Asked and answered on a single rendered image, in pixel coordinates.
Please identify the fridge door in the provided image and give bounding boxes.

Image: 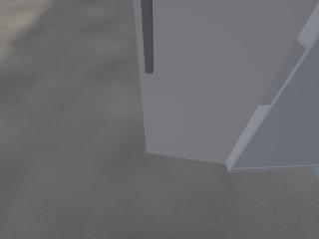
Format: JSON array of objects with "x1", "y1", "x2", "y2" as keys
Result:
[{"x1": 133, "y1": 0, "x2": 319, "y2": 164}]

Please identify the handle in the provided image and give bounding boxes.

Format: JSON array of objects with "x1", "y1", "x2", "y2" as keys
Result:
[{"x1": 141, "y1": 0, "x2": 154, "y2": 74}]

